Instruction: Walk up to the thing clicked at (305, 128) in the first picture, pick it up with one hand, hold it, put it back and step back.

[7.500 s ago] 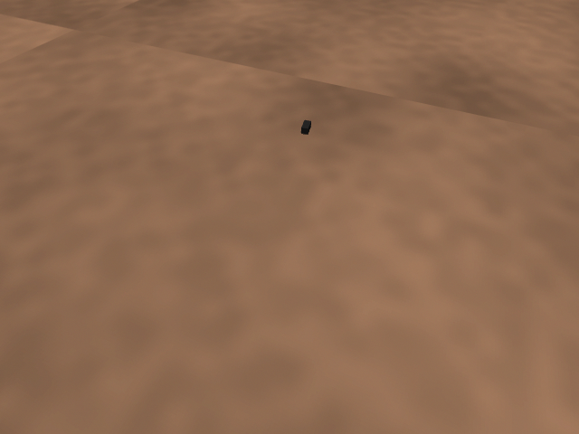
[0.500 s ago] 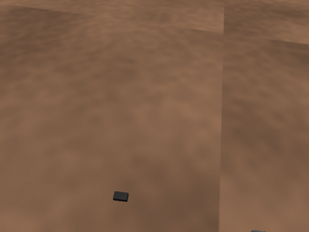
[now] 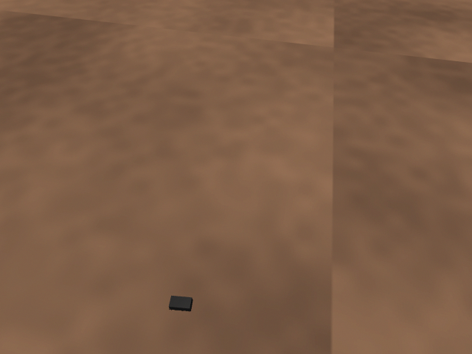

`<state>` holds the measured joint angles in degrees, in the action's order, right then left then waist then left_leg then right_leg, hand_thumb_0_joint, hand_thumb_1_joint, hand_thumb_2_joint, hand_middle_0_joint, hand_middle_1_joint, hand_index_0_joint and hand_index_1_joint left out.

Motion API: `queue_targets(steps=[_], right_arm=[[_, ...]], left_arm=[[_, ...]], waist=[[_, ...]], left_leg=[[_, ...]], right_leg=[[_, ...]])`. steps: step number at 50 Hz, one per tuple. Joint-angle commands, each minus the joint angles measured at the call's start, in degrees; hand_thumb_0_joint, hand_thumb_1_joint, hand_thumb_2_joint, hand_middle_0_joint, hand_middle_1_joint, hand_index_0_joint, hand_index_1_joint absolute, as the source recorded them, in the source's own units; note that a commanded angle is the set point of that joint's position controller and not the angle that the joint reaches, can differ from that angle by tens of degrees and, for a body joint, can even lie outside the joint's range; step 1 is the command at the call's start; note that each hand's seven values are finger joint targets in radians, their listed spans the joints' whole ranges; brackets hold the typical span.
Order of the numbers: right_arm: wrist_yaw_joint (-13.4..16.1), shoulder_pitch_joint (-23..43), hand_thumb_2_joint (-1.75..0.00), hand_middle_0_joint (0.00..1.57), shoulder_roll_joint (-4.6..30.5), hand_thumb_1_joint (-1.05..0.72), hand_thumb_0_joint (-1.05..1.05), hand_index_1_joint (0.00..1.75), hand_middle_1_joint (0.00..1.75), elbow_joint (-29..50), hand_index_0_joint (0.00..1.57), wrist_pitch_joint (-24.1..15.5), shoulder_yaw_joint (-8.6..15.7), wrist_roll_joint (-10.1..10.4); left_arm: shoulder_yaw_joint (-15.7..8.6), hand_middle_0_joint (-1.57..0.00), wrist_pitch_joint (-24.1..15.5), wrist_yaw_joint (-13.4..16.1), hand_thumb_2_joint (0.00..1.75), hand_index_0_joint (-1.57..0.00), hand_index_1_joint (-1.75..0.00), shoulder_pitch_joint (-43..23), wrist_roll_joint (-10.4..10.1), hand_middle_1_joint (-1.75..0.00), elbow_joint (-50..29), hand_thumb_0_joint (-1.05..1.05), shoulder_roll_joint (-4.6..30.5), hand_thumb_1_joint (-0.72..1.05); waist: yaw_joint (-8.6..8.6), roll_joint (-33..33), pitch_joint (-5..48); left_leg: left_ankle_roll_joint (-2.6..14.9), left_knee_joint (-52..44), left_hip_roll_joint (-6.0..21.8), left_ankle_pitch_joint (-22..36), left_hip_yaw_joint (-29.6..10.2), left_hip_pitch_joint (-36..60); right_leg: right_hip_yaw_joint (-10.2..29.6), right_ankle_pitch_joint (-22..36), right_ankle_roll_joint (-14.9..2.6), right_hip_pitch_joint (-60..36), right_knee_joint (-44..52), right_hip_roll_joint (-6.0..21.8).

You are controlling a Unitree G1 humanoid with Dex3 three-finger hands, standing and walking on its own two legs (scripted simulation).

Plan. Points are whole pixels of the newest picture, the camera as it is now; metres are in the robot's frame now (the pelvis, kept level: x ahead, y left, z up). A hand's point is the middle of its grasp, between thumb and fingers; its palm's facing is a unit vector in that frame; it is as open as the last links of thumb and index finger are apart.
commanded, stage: walk up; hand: left
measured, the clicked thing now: (181, 303) +0.41 +0.25 -0.76
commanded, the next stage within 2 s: stand in 0.50 s
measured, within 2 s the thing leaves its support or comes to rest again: neither
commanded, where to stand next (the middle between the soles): +0.02 +0.02 m, yaw -1 degrees
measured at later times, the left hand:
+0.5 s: hand out of the picture +0.10 +0.25 -0.16, palm faces +0.00 -0.95 -0.32, open 7.4 cm
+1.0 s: hand out of the picture +0.09 +0.25 -0.16, palm faces -0.02 -0.94 -0.34, open 7.4 cm
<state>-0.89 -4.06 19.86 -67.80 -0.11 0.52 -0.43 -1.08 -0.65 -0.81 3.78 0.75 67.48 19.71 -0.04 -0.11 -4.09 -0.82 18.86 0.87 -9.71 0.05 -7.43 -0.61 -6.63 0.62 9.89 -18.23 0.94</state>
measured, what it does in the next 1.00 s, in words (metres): stands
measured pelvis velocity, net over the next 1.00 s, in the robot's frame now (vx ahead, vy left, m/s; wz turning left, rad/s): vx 0.02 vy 0.00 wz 0.00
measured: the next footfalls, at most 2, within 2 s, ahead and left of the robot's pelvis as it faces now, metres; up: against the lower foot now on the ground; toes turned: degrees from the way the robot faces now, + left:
none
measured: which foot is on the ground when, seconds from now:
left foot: down 0.00-1.00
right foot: down 0.00-1.00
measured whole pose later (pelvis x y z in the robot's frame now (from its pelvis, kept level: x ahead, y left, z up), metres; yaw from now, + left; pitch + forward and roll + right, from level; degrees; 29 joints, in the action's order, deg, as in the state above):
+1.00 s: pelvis +0.02 +0.00 +0.00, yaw +0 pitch -2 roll +0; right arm -0.4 -5.8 19.6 -66.2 -0.5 0.2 -0.7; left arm -0.2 -0.6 -0.5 5.8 0.7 65.6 20.0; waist 0.0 0.0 -2.9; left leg -1.2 18.0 1.0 -11.1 -0.2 -5.0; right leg -0.9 -9.0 0.3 8.1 -19.0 0.8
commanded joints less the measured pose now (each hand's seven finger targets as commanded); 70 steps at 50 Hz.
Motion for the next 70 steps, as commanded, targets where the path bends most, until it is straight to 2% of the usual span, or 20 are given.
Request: queue_targets(steps=[1,2,5,17,24,25,28,31,32,33,35,38,46,53,62,70], right_arm=[[0.84,3.41,-0.9,0.2,12.01,-0.9,0.0,0.3,0.3,4.01,0.2,-1.59,1.98,0.27],[0.93,2.75,-0.9,0.2,12.28,-0.9,0.0,0.3,0.3,3.95,0.2,-1.64,2.08,0.23],[1.11,2.45,-0.9,0.2,12.3,-0.9,0.0,0.3,0.3,3.88,0.2,-1.66,2.12,0.31],[1.11,1.81,-0.9,0.2,12.1,-0.9,0.0,0.3,0.3,4.29,0.2,-1.29,1.97,0.1],[1.01,1.81,-0.9,0.2,12.05,-0.9,0.0,0.3,0.3,4.69,0.2,-1.33,1.95,0.09],[1.02,2.0,-0.9,0.2,11.4,-0.9,0.0,0.3,0.3,4.82,0.2,-1.38,1.95,-0.21],[0.93,1.67,-0.9,0.2,11.73,-0.9,0.0,0.3,0.3,4.94,0.2,-1.3,2.07,-0.37],[0.77,1.13,-0.9,0.2,11.69,-0.9,0.0,0.3,0.3,5.17,0.2,-1.3,2.21,-0.42],[0.81,0.84,-0.9,0.2,11.92,-0.9,0.0,0.3,0.3,5.34,0.2,-1.4,2.3,-0.44],[0.81,0.75,-0.9,0.2,11.74,-0.9,0.0,0.3,0.3,5.13,0.2,-1.46,2.2,-0.44],[0.85,1.7,-0.9,0.2,11.99,-0.9,0.0,0.3,0.3,5.46,0.2,-1.58,2.35,-0.36],[0.92,0.81,-0.9,0.2,12.03,-0.9,0.0,0.3,0.3,5.35,0.2,-1.66,2.09,-0.3],[1.25,0.16,-0.9,0.2,12.37,-0.9,0.0,0.3,0.3,5.2,0.2,-1.64,2.06,-0.1],[1.24,0.15,-0.9,0.2,12.29,-0.9,0.0,0.3,0.3,5.0,0.2,-1.41,1.8,-0.07],[1.24,0.55,-0.9,0.2,12.0,-0.9,0.0,0.3,0.3,5.68,0.2,-1.39,1.77,-0.06],[1.18,0.6,-0.9,0.2,11.92,-0.9,0.0,0.3,0.3,6.05,0.2,-1.28,1.72,-0.15]], left_arm=[[-2.11,-0.2,-1.13,0.8,0.9,-0.2,-0.3,-2.23,-0.46,-0.3,-3.55,0.0,12.1,0.9],[-2.15,-0.2,-1.15,0.82,0.9,-0.2,-0.3,-2.68,-0.42,-0.3,-3.86,0.0,12.16,0.9],[-2.12,-0.2,-0.94,0.88,0.9,-0.2,-0.3,-2.35,-0.7,-0.3,-3.81,0.0,11.74,0.9],[-2.17,-0.2,-0.77,0.96,0.9,-0.2,-0.3,-3.44,-0.47,-0.3,-4.31,0.0,11.76,0.9],[-2.19,-0.2,-0.77,0.78,0.9,-0.2,-0.3,-3.51,-0.38,-0.3,-4.49,0.0,11.72,0.9],[-1.86,-0.2,-0.87,0.89,0.9,-0.2,-0.3,-2.56,-0.27,-0.3,-4.78,0.0,11.87,0.9],[-1.91,-0.2,-0.84,0.91,0.9,-0.2,-0.3,-2.41,-0.13,-0.3,-4.98,0.0,12.28,0.9],[-1.75,-0.2,-0.99,0.91,0.9,-0.2,-0.3,-2.26,-0.08,-0.3,-5.5,0.0,12.76,0.9],[-1.78,-0.2,-1.08,0.94,0.9,-0.2,-0.3,-2.67,-0.07,-0.3,-5.84,0.0,12.66,0.9],[-1.71,-0.2,-1.15,0.94,0.9,-0.2,-0.3,-2.2,-0.18,-0.3,-5.79,0.0,12.48,0.9],[-1.58,-0.2,-1.33,0.98,0.9,-0.2,-0.3,-1.48,-0.23,-0.3,-5.77,0.0,12.43,0.9],[-1.52,-0.2,-1.3,0.87,0.9,-0.2,-0.3,-1.26,-0.37,-0.3,-5.74,0.0,12.5,0.9],[-1.21,-0.2,-1.34,1.06,0.9,-0.2,-0.3,-0.17,-0.4,-0.3,-5.7,0.0,12.23,0.9],[-1.01,-0.2,-1.22,1.16,0.9,-0.2,-0.3,-0.04,-0.49,-0.3,-5.49,0.0,12.34,0.9],[-1.17,-0.2,-1.43,1.32,0.9,-0.2,-0.3,-1.13,-0.44,-0.3,-5.87,0.0,12.74,0.9],[-1.29,-0.2,-1.26,1.23,0.9,-0.2,-0.3,-0.99,-0.24,-0.3,-5.66,0.0,12.88,0.9]], waist=[[-0.43,-0.08,7.34],[-0.05,-0.33,8.37],[-0.13,0.45,8.64],[0.17,-0.45,6.73],[0.2,0.42,5.61],[-0.03,0.02,6.53],[0.05,-0.04,4.07],[0.19,-0.68,3.83],[0.56,-0.1,5.37],[0.22,-0.02,4.41],[-0.06,0.6,5.97],[0.16,1.21,5.99],[0.15,0.33,8.12],[0.06,0.31,5.81],[0.29,0.08,6.58],[0.1,0.06,4.62]], left_leg=[[1.69,-3.72,6.28,4.14,-5.16,0.07],[1.72,-3.56,6.44,5.48,-4.93,0.22],[1.57,-3.51,6.71,7.88,-4.88,0.96],[1.75,-3.81,6.38,5.25,-4.52,0.1],[1.68,-4.52,6.25,2.14,-4.73,-0.23],[1.43,-4.76,6.57,1.05,-5.13,0.45],[1.42,-4.82,5.68,-3.66,-4.92,-1.16],[1.64,-4.39,5.72,-2.82,-5.03,-1.49],[1.66,-4.26,5.98,-0.74,-4.88,-0.45],[1.49,-4.37,5.89,-0.9,-5.06,-1.54],[1.68,-4.0,6.36,2.11,-5.33,0.1],[1.44,-4.26,6.11,1.46,-5.06,-0.71],[1.41,-3.21,6.71,9.25,-4.57,2.35],[1.18,-3.96,6.79,7.08,-4.79,1.65],[1.08,-3.71,6.9,8.79,-4.38,2.58],[1.12,-4.59,6.51,3.12,-4.34,1.54]], right_leg=[[5.77,1.68,-0.9,-3.82,2.82,6.79],[5.6,4.08,-1.11,-5.12,2.36,7.1],[5.18,6.14,-1.06,-5.5,1.53,6.99],[5.57,4.45,-0.91,-4.58,2.32,6.91],[5.93,0.96,-1.01,-3.6,2.95,6.75],[5.67,-1.17,-1.04,-3.64,3.08,6.48],[6.44,-7.06,-0.93,-1.06,4.38,6.27],[6.84,-7.54,-1.19,-0.96,4.6,6.72],[6.69,-5.26,-1.34,-1.73,3.79,6.72],[6.56,-4.96,-1.19,-2.06,3.84,6.52],[6.11,-0.87,-1.37,-2.86,2.9,6.61],[5.83,-0.32,-1.36,-3.66,2.56,6.42],[5.42,9.15,-1.55,-5.79,1.08,7.02],[5.2,6.19,-1.32,-5.0,2.08,6.69],[5.3,9.37,-1.44,-5.99,2.04,6.95],[5.41,2.86,-1.42,-3.84,3.42,6.57]])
